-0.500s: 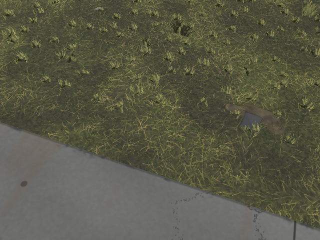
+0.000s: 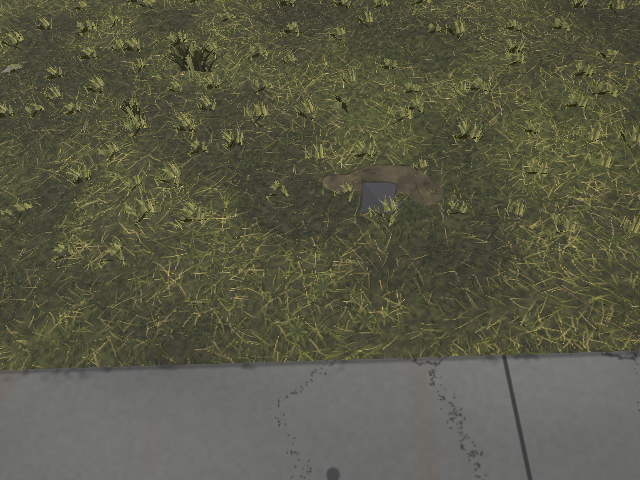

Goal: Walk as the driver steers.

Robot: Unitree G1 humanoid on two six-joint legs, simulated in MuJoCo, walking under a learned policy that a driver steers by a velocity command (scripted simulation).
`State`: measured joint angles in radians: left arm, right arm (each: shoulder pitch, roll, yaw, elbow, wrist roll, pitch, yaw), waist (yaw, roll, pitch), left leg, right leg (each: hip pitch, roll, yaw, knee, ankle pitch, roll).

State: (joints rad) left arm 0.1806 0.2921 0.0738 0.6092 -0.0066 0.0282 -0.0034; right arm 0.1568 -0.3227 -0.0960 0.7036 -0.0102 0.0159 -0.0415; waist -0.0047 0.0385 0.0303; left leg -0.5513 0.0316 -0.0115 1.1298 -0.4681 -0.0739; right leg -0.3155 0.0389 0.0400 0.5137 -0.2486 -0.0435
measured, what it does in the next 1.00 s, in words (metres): walks ahead: left foot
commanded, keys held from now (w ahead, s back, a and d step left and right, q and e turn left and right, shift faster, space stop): no key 0.36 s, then w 0.64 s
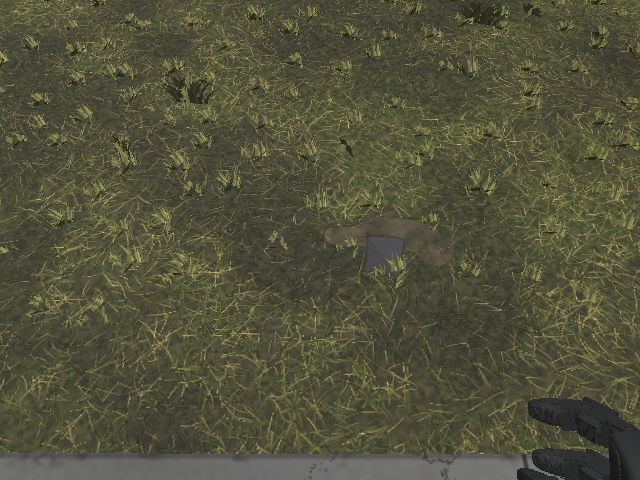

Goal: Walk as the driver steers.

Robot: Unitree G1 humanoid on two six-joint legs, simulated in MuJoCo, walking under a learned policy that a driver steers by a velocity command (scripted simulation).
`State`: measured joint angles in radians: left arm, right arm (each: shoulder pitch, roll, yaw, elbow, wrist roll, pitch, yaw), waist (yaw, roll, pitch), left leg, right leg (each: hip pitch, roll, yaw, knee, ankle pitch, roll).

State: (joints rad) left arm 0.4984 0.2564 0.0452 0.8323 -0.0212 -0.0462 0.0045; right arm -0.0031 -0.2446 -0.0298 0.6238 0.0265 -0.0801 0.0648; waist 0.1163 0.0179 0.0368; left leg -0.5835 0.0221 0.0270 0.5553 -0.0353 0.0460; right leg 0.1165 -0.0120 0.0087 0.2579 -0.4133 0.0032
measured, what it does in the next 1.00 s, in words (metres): walks ahead: left foot, then right foot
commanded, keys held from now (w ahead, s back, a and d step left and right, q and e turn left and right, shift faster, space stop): w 0.88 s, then no key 0.12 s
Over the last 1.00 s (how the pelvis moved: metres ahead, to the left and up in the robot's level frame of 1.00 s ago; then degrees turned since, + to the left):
0.21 0.02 -0.01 -6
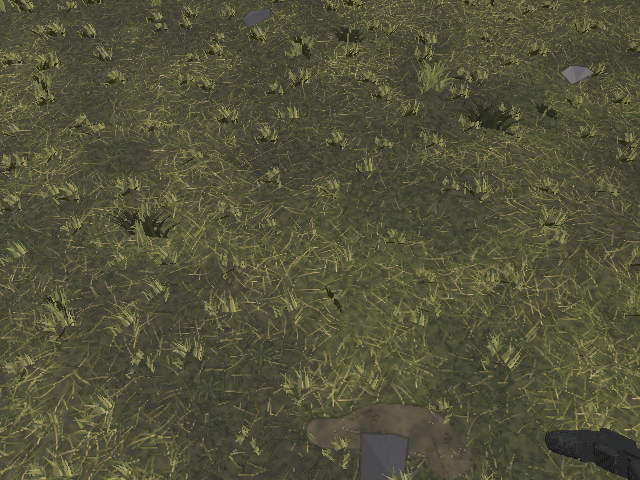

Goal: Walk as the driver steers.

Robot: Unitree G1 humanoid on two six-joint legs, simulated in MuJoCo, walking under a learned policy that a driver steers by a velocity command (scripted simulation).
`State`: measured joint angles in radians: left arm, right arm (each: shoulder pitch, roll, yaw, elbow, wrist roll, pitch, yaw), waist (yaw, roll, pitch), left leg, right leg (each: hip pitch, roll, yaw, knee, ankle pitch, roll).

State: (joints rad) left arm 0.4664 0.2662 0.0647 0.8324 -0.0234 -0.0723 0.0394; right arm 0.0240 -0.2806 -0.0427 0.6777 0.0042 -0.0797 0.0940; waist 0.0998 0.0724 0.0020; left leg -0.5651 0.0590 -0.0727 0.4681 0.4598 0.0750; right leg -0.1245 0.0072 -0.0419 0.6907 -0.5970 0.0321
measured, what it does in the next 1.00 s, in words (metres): goes down: left foot 0.14 m lower, then right foot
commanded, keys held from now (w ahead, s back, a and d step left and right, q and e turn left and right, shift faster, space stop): no key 0.62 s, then w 0.20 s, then w+q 0.18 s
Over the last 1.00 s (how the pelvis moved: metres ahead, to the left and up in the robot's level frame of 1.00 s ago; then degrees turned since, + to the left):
0.55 0.04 -0.03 0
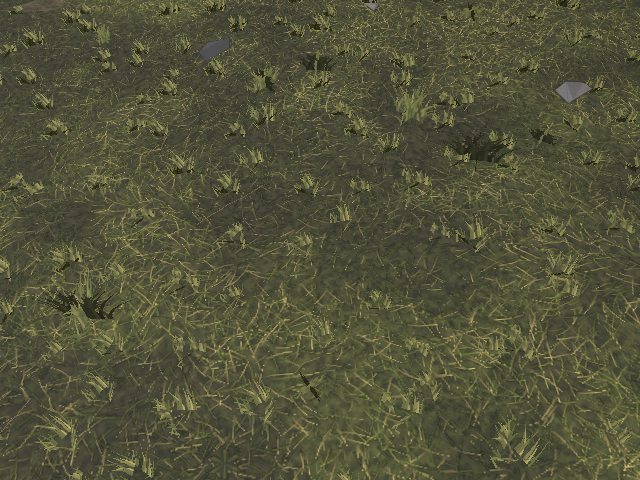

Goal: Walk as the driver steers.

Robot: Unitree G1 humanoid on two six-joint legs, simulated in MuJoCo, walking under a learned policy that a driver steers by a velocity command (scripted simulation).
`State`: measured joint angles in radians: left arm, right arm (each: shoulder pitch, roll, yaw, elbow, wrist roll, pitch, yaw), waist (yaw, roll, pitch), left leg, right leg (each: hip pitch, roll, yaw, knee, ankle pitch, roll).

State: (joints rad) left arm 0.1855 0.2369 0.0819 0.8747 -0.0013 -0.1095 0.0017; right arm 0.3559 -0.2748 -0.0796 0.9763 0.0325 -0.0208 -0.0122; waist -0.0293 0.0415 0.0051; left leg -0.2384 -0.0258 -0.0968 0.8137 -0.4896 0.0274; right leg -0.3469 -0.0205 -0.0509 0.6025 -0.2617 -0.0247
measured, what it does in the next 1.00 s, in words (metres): walks ahead: left foot, then right foot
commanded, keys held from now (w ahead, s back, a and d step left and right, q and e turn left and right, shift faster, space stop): w+q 0.54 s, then e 0.46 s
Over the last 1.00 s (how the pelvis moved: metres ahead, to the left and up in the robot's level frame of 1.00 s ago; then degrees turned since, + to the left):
0.28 -0.02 -0.11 4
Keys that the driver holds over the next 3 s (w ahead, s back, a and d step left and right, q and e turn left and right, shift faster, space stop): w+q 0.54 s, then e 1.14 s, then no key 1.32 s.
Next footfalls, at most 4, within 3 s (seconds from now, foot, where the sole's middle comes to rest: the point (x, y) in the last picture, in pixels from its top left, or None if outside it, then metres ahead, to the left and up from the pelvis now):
0.46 left None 0.35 0.14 -0.76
0.94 right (331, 424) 0.62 0.03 -0.76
1.38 left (227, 454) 0.57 0.25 -0.76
1.82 right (355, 474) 0.51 -0.01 -0.76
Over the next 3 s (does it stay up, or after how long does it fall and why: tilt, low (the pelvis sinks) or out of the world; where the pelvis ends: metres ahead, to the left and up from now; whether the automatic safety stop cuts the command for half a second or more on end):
stays up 0.51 0.11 0.01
